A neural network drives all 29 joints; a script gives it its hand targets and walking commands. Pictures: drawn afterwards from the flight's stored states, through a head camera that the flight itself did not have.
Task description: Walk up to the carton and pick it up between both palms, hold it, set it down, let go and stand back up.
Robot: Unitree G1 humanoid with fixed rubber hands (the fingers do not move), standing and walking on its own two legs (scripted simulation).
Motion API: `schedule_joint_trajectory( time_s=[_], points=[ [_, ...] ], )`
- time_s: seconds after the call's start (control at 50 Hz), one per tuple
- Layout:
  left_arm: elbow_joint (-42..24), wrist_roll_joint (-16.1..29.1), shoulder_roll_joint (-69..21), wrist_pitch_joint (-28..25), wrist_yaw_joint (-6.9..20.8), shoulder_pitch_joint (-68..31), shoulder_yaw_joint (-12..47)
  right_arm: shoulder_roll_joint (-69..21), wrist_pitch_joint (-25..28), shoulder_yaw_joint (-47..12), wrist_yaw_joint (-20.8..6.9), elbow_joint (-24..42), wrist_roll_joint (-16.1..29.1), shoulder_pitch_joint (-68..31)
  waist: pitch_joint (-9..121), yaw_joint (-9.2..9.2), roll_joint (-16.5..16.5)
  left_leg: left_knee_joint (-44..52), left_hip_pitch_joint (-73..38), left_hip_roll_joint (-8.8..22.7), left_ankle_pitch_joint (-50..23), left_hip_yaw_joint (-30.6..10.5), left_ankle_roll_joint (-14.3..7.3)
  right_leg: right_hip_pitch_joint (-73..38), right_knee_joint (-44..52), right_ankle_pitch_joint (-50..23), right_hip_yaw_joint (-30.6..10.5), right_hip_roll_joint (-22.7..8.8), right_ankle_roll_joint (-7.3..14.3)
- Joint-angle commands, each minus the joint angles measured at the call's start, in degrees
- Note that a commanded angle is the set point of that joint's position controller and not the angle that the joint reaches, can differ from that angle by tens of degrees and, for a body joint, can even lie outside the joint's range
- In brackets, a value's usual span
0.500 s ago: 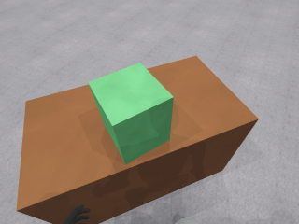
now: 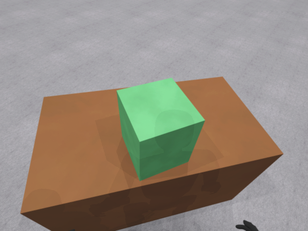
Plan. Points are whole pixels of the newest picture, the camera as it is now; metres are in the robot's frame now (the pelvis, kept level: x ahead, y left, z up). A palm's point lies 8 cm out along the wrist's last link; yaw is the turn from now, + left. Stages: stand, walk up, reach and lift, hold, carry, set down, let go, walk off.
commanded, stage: walk up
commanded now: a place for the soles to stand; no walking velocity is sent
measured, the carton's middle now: (155, 129) +0.46 +0.03 -0.05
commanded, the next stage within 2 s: none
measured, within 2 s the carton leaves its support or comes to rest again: neither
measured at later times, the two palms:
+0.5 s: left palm out of the picture +0.11 +0.26 -0.09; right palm out of the picture +0.13 -0.25 -0.10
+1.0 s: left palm out of the picture +0.09 +0.28 -0.10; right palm out of the picture +0.14 -0.26 -0.09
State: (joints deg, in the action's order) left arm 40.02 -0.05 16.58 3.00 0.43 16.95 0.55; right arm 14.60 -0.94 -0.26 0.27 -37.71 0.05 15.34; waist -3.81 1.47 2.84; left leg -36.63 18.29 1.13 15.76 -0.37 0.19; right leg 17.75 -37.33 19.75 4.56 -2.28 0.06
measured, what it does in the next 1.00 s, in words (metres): stands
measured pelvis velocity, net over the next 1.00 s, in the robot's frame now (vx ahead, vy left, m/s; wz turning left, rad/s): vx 0.01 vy -0.01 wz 0.12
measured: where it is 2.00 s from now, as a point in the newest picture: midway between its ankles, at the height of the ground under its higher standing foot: outside the picture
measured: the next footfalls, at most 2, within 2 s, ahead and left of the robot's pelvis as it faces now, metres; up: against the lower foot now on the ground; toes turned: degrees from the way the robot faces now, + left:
right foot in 1.32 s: +0.11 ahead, -0.30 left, +0.00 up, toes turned +12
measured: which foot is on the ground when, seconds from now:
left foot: down 0.00-1.00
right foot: down 0.00-0.94, up 0.96-1.00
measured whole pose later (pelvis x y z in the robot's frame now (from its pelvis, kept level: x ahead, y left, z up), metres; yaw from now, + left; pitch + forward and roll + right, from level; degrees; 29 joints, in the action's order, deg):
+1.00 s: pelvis +0.01 -0.01 +0.00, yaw +7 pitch -1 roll +0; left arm 40.3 -3.3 18.5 3.9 2.0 13.4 -1.0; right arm 15.6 1.1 0.7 1.6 -37.4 -1.7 18.2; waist -3.3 0.0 1.1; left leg -33.9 19.0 -2.0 14.0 -6.4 0.6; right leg 18.6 -42.9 23.9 5.0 -2.6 0.4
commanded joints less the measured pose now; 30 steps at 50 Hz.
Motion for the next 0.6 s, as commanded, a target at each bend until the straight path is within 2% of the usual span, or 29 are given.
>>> schedule_joint_trajectory(
  time_s=[0.0, 0.02, 0.04, 0.06, 0.08, 0.1, 0.12, 0.14, 0.16, 0.2, 0.24, 0.26, 0.28, 0.32, 0.34, 0.36, 0.38, 0.4, 0.44, 0.48, 0.5, 0.52, 0.54, 0.58],
  points=[
    [-3.6, -0.3, 7.1, -2.7, 0.2, 2.3, -2.5, 9.7, 1.2, 3.1, -0.4, 4.0, 1.1, -1.4, -1.8, -0.37, -11.6, 17.2, 9.1, 5.9, 15.6, -10.9, -3.6, -4.1, 8.1, -1.1, -4.3, -1.6, 0.5],
    [-3.0, -0.6, 6.9, -2.9, 0.2, 2.4, -2.3, 9.6, 1.1, 3.2, -0.6, 3.7, 1.0, -0.6, -1.0, -0.34, -12.5, 17.6, 9.2, 5.7, 18.0, -11.1, -3.7, -4.5, 9.2, 1.0, -5.0, -1.8, 1.0],
    [-2.9, -0.4, 7.2, -3.2, 0.2, 2.8, -2.4, 9.4, 0.9, 3.1, -0.7, 3.7, 1.2, -0.9, -1.0, -0.45, -11.9, 17.1, 8.1, 4.8, 18.3, -9.9, -3.4, -2.6, 10.7, 4.5, -6.3, -2.9, 1.4],
    [-3.2, -0.2, 7.4, -3.4, 0.2, 2.0, -2.4, 8.6, 1.0, 2.7, -0.9, 3.9, 1.3, -1.0, -2.1, -0.78, -9.5, 16.4, 7.8, 5.0, 17.4, -10.1, -3.1, -1.7, 12.1, 6.0, -6.3, -3.1, 1.3],
    [-2.8, -0.3, 7.4, -3.7, 0.2, 1.9, -2.5, 8.5, 1.2, 3.0, -0.9, 3.6, 0.9, -0.6, -0.3, -1.35, -6.6, 15.1, 5.4, 4.6, 14.3, -9.7, -3.0, -1.7, 12.7, 5.2, -6.7, -3.5, 1.3],
    [-3.0, -0.1, 7.5, -3.8, 0.3, 0.9, -2.4, 8.5, 1.5, 3.0, -1.0, 3.8, 1.3, 0.0, -0.3, -2.17, -5.8, 14.3, 4.9, 4.5, 10.6, -9.1, -2.5, -0.9, 13.1, 3.8, -6.7, -3.6, 1.3],
    [-2.9, 0.0, 7.2, -3.9, 0.3, 0.8, -2.4, 8.8, 1.6, 3.0, -1.0, 3.4, 0.7, -0.1, 0.4, -1.72, -3.9, 13.3, 3.6, 4.2, 8.3, -8.6, -2.4, -1.4, 13.6, 2.3, -6.9, -3.6, 1.1],
    [-3.3, 0.2, 6.9, -4.1, 0.3, 1.0, -2.5, 8.8, 1.8, 3.3, -1.0, 3.3, 0.7, 0.1, 2.2, -1.74, -4.1, 11.7, 1.1, 3.3, 6.6, -7.9, -2.5, -0.4, 14.9, 2.3, -7.9, -4.5, 1.6],
    [-3.3, 0.1, 7.5, -4.2, 0.4, 0.2, -2.5, 8.9, 1.9, 3.2, -0.9, 3.6, 0.6, 0.9, 3.3, -2.38, -2.2, 10.9, -0.5, 3.0, 4.5, -7.8, -2.3, -0.2, 14.8, 2.5, -7.5, -4.8, 1.6],
    [-3.4, 0.2, 7.4, -4.2, 0.3, 0.2, -2.6, 9.0, 2.2, 3.1, -0.8, 3.2, 0.5, 0.9, 3.2, -1.76, -2.3, 10.7, -0.1, 3.2, 1.8, -7.8, -2.5, -1.4, 14.8, 0.4, -7.5, -5.4, 2.0],
    [-3.8, 0.1, 7.4, -4.6, 0.2, 0.2, -2.4, 8.6, 2.5, 2.7, -0.8, 2.9, 0.2, 1.2, 6.0, -2.24, 0.1, 8.1, -3.3, 3.4, -7.3, -7.8, -2.2, -2.6, 14.6, -5.1, -7.6, -5.9, 2.4],
    [-3.5, 0.2, 7.7, -4.6, 0.3, 0.1, -2.4, 8.5, 2.6, 2.5, -0.8, 2.8, 0.0, 2.2, 7.8, -2.41, -0.2, 8.0, -4.7, 3.4, -9.1, -7.1, -2.0, -3.3, 13.9, -6.9, -7.2, -5.9, 2.5],
    [-3.9, 0.6, 7.6, -4.4, 0.3, 0.2, -2.6, 9.1, 2.6, 2.8, -0.7, 2.9, -0.1, 1.6, 7.7, -1.73, -0.3, 7.8, -4.7, 3.5, -10.0, -7.6, -2.2, -3.5, 13.4, -7.9, -6.7, -5.4, 2.5],
    [-3.6, 0.5, 7.4, -4.1, 0.2, 0.6, -2.3, 9.5, 2.7, 2.7, -0.6, 2.9, 0.2, 1.2, 7.8, -1.25, -2.5, 8.5, -4.1, 3.9, -12.4, -8.2, -2.7, -5.3, 11.7, -9.9, -5.1, -5.3, 2.0],
    [-3.5, 0.4, 7.8, -3.9, 0.2, 0.4, -2.4, 9.2, 2.6, 2.5, -0.4, 2.8, 0.1, 1.4, 6.7, -1.19, -0.6, 8.1, -3.6, 4.1, -14.9, -8.4, -2.5, -5.6, 10.6, -12.9, -5.3, -5.6, 2.1],
    [-3.9, 0.2, 7.7, -3.8, 0.1, 0.3, -2.2, 9.2, 2.6, 2.8, -0.4, 2.6, 0.2, 1.7, 7.0, -1.31, -1.2, 8.1, -2.7, 4.0, -14.3, -7.8, -2.6, -6.3, 11.1, -13.0, -5.1, -5.8, 2.2],
    [-3.5, 0.5, 7.7, -3.7, 0.1, 0.4, -2.1, 8.9, 2.4, 2.4, -0.3, 2.6, 0.1, 1.4, 6.2, -1.23, -0.2, 8.1, -3.1, 4.2, -14.4, -7.8, -2.4, -5.8, 10.9, -13.1, -4.8, -5.7, 1.9],
    [-3.7, 0.4, 7.4, -3.5, 0.0, -0.2, -2.2, 8.9, 2.4, 2.4, -0.3, 2.5, 0.4, 1.8, 4.5, -1.22, -1.3, 8.5, -1.3, 3.9, -15.2, -8.0, -2.7, -5.7, 11.0, -13.7, -4.9, -5.6, 2.2],
    [-3.5, 0.3, 7.7, -3.2, 0.1, -0.7, -2.1, 8.7, 2.2, 2.2, -0.2, 2.4, 0.2, 1.3, 4.1, -1.02, -0.8, 8.8, -1.1, 3.7, -13.4, -8.3, -2.6, -5.6, 11.0, -11.2, -4.8, -5.9, 2.1],
    [-3.8, 0.5, 8.0, -3.0, 0.0, -0.6, -2.1, 9.7, 2.0, 2.7, -0.3, 2.6, 0.1, 1.6, 4.0, -1.12, -3.1, 9.4, 0.0, 2.8, -8.3, -8.2, -2.2, -5.1, 11.9, -5.9, -4.6, -5.6, 2.0],
    [-3.5, 0.3, 8.1, -2.9, 0.0, -0.8, -2.2, 9.4, 2.0, 2.7, -0.3, 2.7, 0.4, 1.5, 3.4, -0.71, -2.6, 9.6, 1.0, 3.0, -7.7, -9.2, -2.4, -5.8, 11.4, -5.8, -4.0, -5.5, 2.2],
    [-3.6, 0.3, 8.3, -3.0, -0.2, -1.0, -2.4, 8.9, 2.0, 2.7, -0.4, 2.3, 0.4, 1.7, 3.5, -1.05, -2.8, 8.8, 1.3, 2.8, -9.2, -8.4, -2.3, -6.2, 11.6, -7.2, -4.4, -6.1, 2.4],
    [-3.6, 0.4, 8.2, -3.0, -0.2, -1.1, -2.5, 9.0, 2.0, 2.7, -0.4, 2.6, 0.4, 1.5, 2.7, -1.20, -1.4, 8.6, 1.1, 2.5, -9.6, -7.9, -2.3, -4.9, 12.0, -7.6, -4.3, -6.1, 2.2],
    [-3.9, 0.4, 8.3, -3.2, -0.1, -2.3, -2.1, 9.1, 2.2, 2.8, -0.4, 2.8, 0.2, 1.5, 4.3, -1.36, -3.0, 8.3, -0.8, 2.6, -10.2, -8.2, -2.6, -4.8, 12.0, -7.7, -4.3, -6.2, 2.6]
  ],
)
